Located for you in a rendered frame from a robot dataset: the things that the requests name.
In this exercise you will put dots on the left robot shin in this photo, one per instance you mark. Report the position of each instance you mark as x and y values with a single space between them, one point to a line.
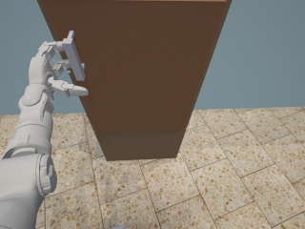
119 225

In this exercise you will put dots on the left robot hand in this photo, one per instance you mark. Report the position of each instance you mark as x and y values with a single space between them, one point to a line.
41 71

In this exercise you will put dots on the left robot upper arm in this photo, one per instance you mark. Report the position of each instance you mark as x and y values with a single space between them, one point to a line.
24 183

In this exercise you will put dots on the handle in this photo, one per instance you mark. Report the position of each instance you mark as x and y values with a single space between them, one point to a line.
78 68

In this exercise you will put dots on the left robot forearm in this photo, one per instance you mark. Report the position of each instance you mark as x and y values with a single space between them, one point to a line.
35 123

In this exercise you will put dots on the cupboard door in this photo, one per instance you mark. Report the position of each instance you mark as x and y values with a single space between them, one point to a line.
144 59

